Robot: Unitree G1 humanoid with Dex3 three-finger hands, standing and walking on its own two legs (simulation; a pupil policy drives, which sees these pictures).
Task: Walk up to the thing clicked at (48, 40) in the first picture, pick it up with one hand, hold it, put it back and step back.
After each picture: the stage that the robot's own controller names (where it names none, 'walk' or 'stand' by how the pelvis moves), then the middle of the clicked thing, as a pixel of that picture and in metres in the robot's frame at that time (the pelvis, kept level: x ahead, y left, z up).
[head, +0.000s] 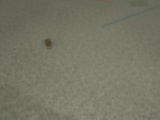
stand; (48, 43) +1.43 +0.42 -0.72
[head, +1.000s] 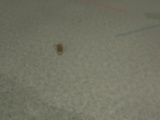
walk; (59, 49) +1.35 +0.20 -0.70
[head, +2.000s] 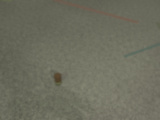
walk; (57, 79) +0.89 +0.19 -0.71
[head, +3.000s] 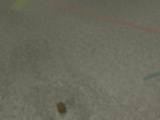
walk; (61, 109) +0.57 +0.20 -0.69
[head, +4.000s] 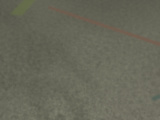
stand; out of the picture +0.41 +0.15 -0.71
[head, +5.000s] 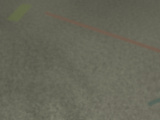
stand; out of the picture +0.39 +0.17 -0.72
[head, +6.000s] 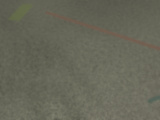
stand; out of the picture +0.41 +0.17 -0.73
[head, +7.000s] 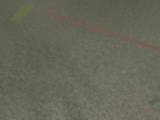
stand; out of the picture +0.40 +0.17 -0.73
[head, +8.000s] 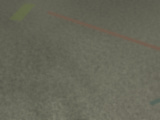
stand; out of the picture +0.39 +0.17 -0.73
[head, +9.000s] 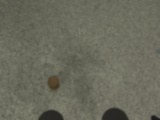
go down; (53, 83) +0.47 +0.14 -0.49
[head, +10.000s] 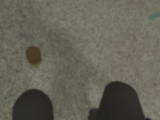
go down; (34, 57) +0.51 +0.17 -0.32
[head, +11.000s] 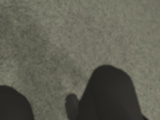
close in; out of the picture +0.50 +0.21 -0.25
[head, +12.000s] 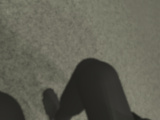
close; out of the picture +0.49 +0.24 -0.25
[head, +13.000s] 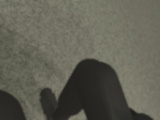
lift; out of the picture +0.47 +0.22 -0.25
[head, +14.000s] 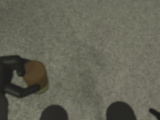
lift; (36, 78) +0.35 +0.16 -0.02
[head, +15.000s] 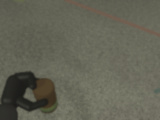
hold; (46, 96) +0.31 +0.14 +0.00
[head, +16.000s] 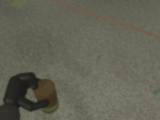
hold; (47, 97) +0.32 +0.14 +0.00
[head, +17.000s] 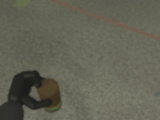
crouch; (50, 96) +0.32 +0.13 +0.01
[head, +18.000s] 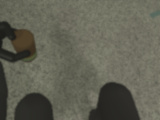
crouch; (25, 47) +0.47 +0.15 -0.09
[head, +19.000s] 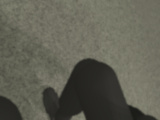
lower; out of the picture +0.46 +0.24 -0.25
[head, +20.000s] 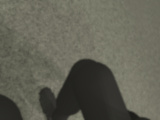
lower; out of the picture +0.47 +0.24 -0.25
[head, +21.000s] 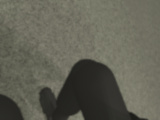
lower; out of the picture +0.47 +0.24 -0.25
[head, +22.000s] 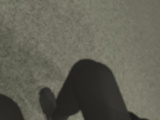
lower; out of the picture +0.47 +0.23 -0.25
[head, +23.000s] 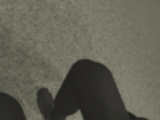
loosen; out of the picture +0.47 +0.21 -0.26
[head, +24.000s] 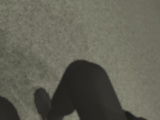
withdraw; out of the picture +0.46 +0.21 -0.26
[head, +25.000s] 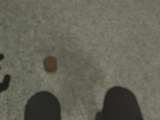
walk; (50, 66) +0.48 +0.13 -0.36
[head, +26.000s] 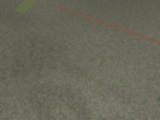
stand; out of the picture +0.39 +0.09 -0.66
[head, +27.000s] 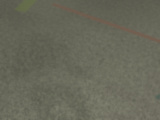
stand; out of the picture +0.40 +0.11 -0.67
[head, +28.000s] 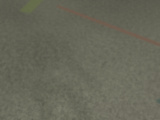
stand; out of the picture +0.40 +0.10 -0.70
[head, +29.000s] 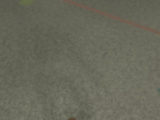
walk; out of the picture +0.42 +0.11 -0.72
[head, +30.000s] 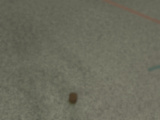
walk; (72, 99) +0.54 +0.04 -0.71
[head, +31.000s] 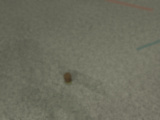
walk; (68, 79) +0.79 +0.19 -0.70
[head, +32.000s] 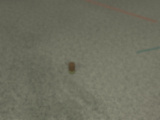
stand; (71, 68) +1.03 +0.13 -0.70
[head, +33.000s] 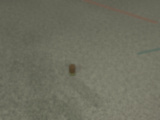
stand; (72, 70) +1.02 +0.12 -0.73
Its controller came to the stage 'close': yes
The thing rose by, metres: 0.71
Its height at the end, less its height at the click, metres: +0.00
